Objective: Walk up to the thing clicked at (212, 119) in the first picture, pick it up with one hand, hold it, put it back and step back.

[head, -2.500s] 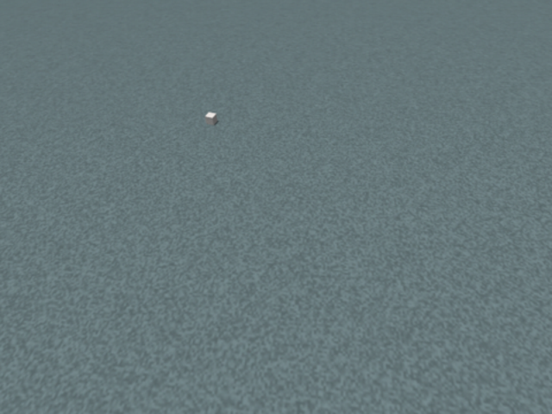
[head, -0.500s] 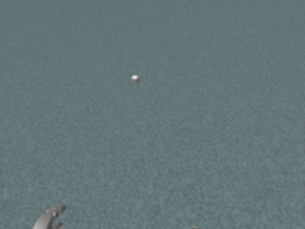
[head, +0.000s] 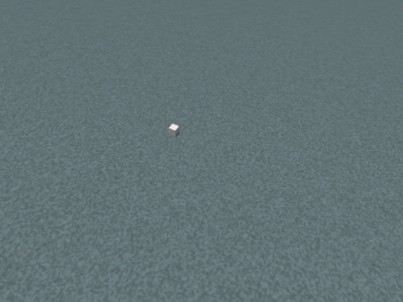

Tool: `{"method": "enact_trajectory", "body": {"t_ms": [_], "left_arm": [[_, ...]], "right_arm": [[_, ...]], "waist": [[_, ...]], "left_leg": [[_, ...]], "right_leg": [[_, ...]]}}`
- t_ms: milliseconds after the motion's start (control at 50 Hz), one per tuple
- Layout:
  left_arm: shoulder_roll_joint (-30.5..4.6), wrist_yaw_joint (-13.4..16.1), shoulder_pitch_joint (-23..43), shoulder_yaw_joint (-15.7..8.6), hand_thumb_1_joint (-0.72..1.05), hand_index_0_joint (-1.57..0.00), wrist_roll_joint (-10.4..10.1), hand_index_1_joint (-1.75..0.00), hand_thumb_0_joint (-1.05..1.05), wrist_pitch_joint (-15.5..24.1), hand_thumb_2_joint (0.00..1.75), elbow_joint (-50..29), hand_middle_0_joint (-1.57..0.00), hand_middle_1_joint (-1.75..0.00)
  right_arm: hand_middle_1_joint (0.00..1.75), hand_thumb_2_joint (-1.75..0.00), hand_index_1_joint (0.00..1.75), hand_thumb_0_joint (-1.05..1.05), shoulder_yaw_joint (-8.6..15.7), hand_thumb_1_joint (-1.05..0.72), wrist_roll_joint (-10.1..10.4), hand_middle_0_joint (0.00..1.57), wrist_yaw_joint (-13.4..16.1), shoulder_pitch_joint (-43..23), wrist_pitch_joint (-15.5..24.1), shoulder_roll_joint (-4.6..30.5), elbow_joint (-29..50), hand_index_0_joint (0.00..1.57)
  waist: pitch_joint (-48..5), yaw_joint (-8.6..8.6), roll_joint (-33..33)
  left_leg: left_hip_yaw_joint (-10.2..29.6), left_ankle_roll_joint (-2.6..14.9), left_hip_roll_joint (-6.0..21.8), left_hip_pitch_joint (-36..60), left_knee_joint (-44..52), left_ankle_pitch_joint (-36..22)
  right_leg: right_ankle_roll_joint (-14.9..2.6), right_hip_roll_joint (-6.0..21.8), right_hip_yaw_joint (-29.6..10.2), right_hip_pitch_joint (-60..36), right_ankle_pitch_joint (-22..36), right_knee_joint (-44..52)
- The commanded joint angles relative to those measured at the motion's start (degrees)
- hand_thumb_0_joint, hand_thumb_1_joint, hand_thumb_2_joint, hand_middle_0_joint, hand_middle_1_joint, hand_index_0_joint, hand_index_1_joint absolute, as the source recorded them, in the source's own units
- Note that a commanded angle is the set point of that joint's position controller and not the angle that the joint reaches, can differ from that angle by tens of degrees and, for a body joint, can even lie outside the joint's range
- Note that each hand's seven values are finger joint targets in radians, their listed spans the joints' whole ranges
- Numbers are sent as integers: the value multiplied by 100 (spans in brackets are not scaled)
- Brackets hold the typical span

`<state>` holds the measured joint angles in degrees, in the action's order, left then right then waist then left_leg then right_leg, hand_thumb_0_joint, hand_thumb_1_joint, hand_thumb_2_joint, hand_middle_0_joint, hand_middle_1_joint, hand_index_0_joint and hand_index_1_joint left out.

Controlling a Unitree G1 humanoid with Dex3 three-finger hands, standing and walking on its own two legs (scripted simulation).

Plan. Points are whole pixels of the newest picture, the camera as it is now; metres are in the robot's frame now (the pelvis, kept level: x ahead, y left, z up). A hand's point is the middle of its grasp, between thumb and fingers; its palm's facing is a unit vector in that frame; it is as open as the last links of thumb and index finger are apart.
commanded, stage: walk up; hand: left
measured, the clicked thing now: (173, 129) +1.36 +0.19 -0.74
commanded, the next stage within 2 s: none
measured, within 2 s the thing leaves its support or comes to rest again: neither
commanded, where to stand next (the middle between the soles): +0.98 -0.06 m, yaw +2 degrees
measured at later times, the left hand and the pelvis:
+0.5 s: hand (123, 219) +0.34 +0.22 -0.11, palm faces -0.02 -0.93 -0.38, open 7.3 cm; pelvis +0.24 -0.05 +0.01, yaw +0 degrees
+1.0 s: hand (127, 173) +0.51 +0.24 -0.14, palm faces -0.07 -0.94 -0.33, open 7.3 cm; pelvis +0.45 -0.03 +0.00, yaw -1 degrees
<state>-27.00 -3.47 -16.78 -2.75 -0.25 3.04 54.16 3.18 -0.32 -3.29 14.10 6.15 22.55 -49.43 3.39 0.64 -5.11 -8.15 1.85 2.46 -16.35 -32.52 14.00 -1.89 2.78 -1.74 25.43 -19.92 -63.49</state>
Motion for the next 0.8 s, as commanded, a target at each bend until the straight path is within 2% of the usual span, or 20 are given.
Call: {"method": "enact_trajectory", "body": {"t_ms": [0,60,120,180,220,240,260,280,300,320,360,400,500,600,660,680,700,720,740,780], "left_arm": [[-911,-81,77,-257,90,-20,27,-30,0,110,90,-495,-20,-30],[-822,-199,580,-269,90,-20,90,-30,0,70,90,-676,-20,-30],[-747,-236,895,-277,90,-20,101,-30,0,83,90,-741,-20,-30],[-710,-230,991,-313,90,-20,103,-30,0,91,90,-716,-20,-30],[-792,-186,634,-388,90,-20,100,-30,0,113,90,-594,-20,-30],[-968,-129,84,-478,90,-20,105,-30,0,161,90,-434,-20,-30],[-1324,-48,-608,-643,90,-20,130,-30,0,212,90,-307,-20,-30],[-1842,42,-838,-723,90,-20,123,-30,0,259,90,-448,-20,-30],[-1866,61,-714,-690,90,-20,20,-30,0,233,90,-459,-20,-30],[-1689,99,-369,-643,90,-20,-66,-30,0,215,90,-541,-20,-30],[-1329,142,86,-526,90,-20,-35,-30,0,241,90,-672,-20,-30],[-1144,130,296,-462,90,-20,-29,-30,0,276,90,-730,-20,-30],[-1233,72,287,-505,90,-20,99,-30,0,341,90,-937,-20,-30],[-1291,14,167,-471,90,-20,89,-30,0,308,90,-951,-20,-30],[-1098,41,185,-350,90,-20,77,-30,0,246,90,-961,-20,-30],[-827,62,8,-242,90,-20,76,-30,0,226,90,-983,-20,-30],[-357,71,-222,-118,90,-20,-8,-30,0,208,90,-1070,-20,-30],[-974,165,-179,-251,90,-20,2,-30,0,153,90,-921,-20,-30],[-1206,192,54,-253,90,-20,43,-30,0,146,90,-863,-20,-30],[-1074,177,-130,-270,90,-20,-11,-30,0,141,90,-657,-20,-30]], "right_arm": [[30,-90,30,0,453,-90,27,20,144,225,163,1659,336,20],[30,-90,30,0,485,-90,44,20,122,317,169,1776,339,20],[30,-90,30,0,456,-90,35,20,111,332,130,1709,343,20],[30,-90,30,0,485,-90,27,20,142,290,59,1772,345,20],[30,-90,30,0,471,-90,22,20,198,216,20,1749,392,20],[30,-90,30,0,381,-90,3,20,200,276,17,1538,396,20],[30,-90,30,0,245,-90,1,20,186,596,12,1171,394,20],[30,-90,30,0,119,-90,67,20,169,831,9,898,517,20],[30,-90,30,0,267,-90,34,20,234,433,-36,1496,391,20],[30,-90,30,0,287,-90,62,20,251,360,-74,1561,260,20],[30,-90,30,0,250,-90,98,20,196,450,-59,1422,108,20],[30,-90,30,0,282,-90,46,20,114,750,-130,1386,-43,20],[30,-90,30,0,318,-90,-83,20,-72,107,-157,1249,137,20],[30,-90,30,0,345,-90,-67,20,-103,-276,-58,1135,225,20],[30,-90,30,0,456,-90,-94,20,-17,399,9,1337,-8,20],[30,-90,30,0,562,-90,-155,20,54,1121,40,1644,-172,20],[30,-90,30,0,683,-90,-219,20,139,1444,71,2167,-67,20],[30,-90,30,0,732,-90,-10,20,155,1289,53,2355,83,20],[30,-90,30,0,702,-90,93,20,173,1044,20,2197,78,20],[30,-90,30,0,509,-90,67,20,209,605,18,1810,224,20]], "waist": [[-51,-85,1247],[48,-240,1234],[-28,-265,1076],[-145,-211,1100],[-269,65,854],[-591,356,320],[-1041,623,-705],[-1182,582,-1501],[-973,664,-752],[-605,486,-177],[-306,220,-216],[-114,-13,-369],[48,129,-239],[-66,197,-128],[-346,-289,492],[-806,-641,1350],[-1057,-657,2573],[-961,-701,1670],[-603,-625,1063],[-192,-302,975]], "left_leg": [[1283,1055,1510,771,1949,-616],[1069,1059,1446,839,2083,-278],[708,858,1153,888,1885,-697],[643,775,1277,880,1511,-983],[602,651,1252,461,806,-1033],[327,486,941,168,-356,-1423],[72,300,427,-592,-2019,-725],[184,29,-303,-1964,-3282,1427],[763,26,-84,-2282,-3789,1598],[1213,19,169,-2178,-3921,1166],[1158,56,356,-1916,-3442,712],[1055,-37,420,-1494,-2937,392],[725,-242,530,-1419,-1294,79],[395,-178,304,-516,-227,-628],[125,-39,-81,1025,161,-404],[804,250,266,1984,595,362],[3408,738,1835,2800,1252,1146],[4630,1286,2447,2394,1877,1788],[4125,1336,2336,2038,1785,1325],[2790,1089,1817,1331,1683,362]], "right_leg": [[201,509,-68,884,323,925],[190,569,170,857,830,1710],[119,372,422,439,1477,2548],[-2,194,607,-201,1504,2873],[-63,46,658,-1179,1228,2996],[-164,-44,579,-2085,971,3158],[-282,495,-334,-3065,-155,3711],[-844,1988,-3021,-3842,-693,4586],[-1353,2248,-3663,-3485,-523,4864],[-1252,2082,-2929,-2906,-161,4833],[-1145,1592,-1659,-2206,827,4676],[-1016,1278,-933,-1547,808,4877],[-1184,1263,-413,-1218,-150,5151],[-965,1157,-88,-1119,196,4764],[-705,816,385,-575,1192,3351],[-504,466,661,-160,1524,1764],[-100,-263,748,1257,-571,136],[-149,-303,78,1504,-1154,-346],[-127,-58,-273,1603,-795,-635],[-80,214,-416,1302,-242,-280]]}}
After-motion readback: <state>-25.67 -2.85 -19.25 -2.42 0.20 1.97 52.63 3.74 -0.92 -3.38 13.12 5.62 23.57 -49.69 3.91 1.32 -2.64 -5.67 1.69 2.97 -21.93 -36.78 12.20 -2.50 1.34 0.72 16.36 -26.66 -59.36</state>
